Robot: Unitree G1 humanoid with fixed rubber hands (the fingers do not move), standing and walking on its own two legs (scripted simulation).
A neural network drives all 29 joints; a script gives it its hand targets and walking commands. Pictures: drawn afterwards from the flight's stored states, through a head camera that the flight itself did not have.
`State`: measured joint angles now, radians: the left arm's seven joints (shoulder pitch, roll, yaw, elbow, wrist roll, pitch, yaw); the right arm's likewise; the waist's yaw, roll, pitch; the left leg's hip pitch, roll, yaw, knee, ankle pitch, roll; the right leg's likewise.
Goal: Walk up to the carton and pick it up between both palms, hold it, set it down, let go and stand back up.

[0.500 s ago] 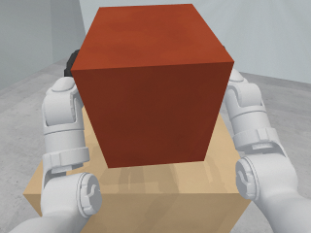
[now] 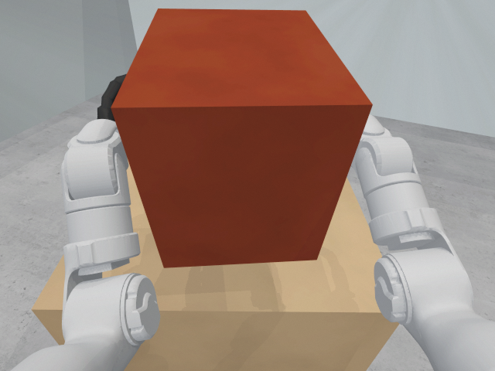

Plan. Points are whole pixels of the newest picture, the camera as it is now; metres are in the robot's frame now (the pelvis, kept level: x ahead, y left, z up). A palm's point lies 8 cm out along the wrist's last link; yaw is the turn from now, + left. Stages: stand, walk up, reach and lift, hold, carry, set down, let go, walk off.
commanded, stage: hold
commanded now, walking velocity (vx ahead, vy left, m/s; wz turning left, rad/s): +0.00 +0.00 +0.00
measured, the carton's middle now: (237, 134) +0.41 +0.00 +0.23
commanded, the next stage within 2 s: none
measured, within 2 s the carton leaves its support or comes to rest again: neither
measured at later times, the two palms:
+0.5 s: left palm (113, 128) +0.36 +0.18 +0.27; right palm (350, 122) +0.37 -0.17 +0.27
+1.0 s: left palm (114, 133) +0.35 +0.18 +0.26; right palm (351, 124) +0.36 -0.17 +0.27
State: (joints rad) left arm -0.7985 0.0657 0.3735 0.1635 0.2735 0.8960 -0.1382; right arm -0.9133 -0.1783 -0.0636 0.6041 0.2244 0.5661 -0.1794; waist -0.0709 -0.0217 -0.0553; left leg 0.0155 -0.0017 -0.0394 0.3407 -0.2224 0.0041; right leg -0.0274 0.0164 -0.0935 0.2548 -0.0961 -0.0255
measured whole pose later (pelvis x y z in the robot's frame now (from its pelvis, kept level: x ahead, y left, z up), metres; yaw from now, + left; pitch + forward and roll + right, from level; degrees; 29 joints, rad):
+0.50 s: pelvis +0.00 +0.00 +0.00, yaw +0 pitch -7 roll -1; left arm -0.81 0.06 0.37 0.17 0.29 0.89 -0.13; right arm -0.92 -0.18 -0.08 0.63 0.21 0.55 -0.16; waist -0.06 -0.02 -0.06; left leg 0.01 0.00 -0.03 0.34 -0.22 0.01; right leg -0.04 0.01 -0.08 0.26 -0.09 -0.02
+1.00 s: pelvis -0.01 +0.01 +0.00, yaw -1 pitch -6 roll -1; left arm -0.80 0.05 0.38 0.19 0.27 0.86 -0.12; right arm -0.93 -0.18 -0.10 0.62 0.20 0.57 -0.16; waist -0.07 -0.01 -0.07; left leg -0.02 -0.02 -0.02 0.34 -0.21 0.02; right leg -0.07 0.00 -0.07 0.26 -0.08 -0.01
